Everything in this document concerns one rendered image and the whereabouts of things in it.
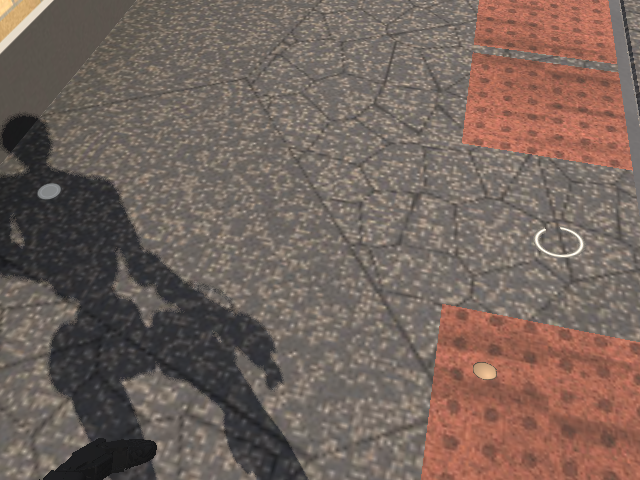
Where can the left robot hand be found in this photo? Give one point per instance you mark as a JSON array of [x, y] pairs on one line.
[[99, 459]]

